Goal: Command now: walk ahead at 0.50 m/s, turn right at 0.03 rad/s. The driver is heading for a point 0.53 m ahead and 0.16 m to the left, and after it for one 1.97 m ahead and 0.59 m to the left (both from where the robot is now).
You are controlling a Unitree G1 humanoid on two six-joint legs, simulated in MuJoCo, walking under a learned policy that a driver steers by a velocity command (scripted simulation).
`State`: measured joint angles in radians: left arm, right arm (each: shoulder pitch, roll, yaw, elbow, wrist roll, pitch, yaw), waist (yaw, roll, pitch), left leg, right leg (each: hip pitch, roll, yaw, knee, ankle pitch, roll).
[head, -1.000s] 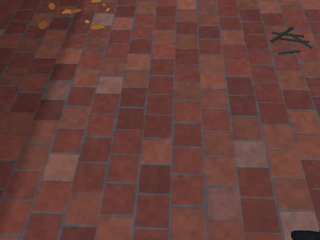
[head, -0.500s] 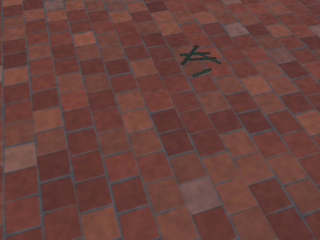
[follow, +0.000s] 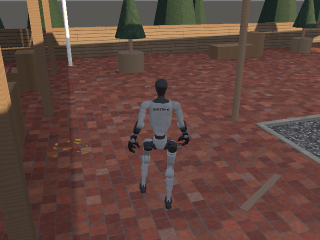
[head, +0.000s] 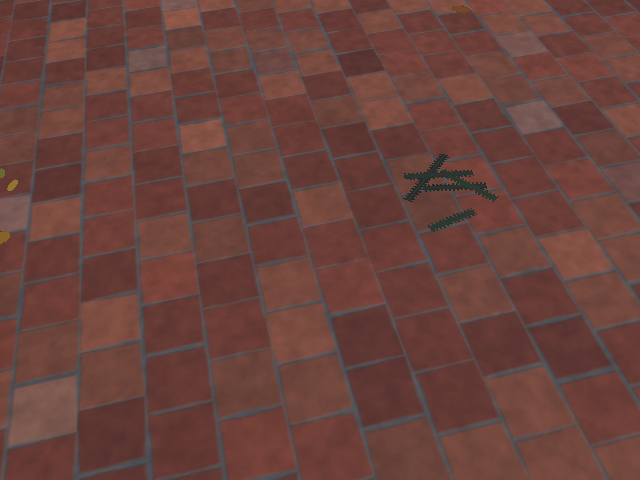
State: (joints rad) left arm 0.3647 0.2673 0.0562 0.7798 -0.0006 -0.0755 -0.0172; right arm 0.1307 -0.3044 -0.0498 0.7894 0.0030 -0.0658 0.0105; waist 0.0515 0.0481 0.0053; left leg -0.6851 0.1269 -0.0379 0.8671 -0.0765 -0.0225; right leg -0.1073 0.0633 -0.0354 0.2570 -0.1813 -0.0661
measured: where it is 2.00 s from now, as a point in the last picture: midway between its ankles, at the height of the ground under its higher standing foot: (342, 472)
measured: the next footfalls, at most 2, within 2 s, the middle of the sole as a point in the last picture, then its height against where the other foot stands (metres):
left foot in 0.22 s outside the picture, level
right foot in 0.72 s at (399, 434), level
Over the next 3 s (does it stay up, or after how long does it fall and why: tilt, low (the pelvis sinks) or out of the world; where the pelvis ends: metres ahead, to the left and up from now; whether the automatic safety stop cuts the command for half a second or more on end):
stays up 0.96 0.27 -0.01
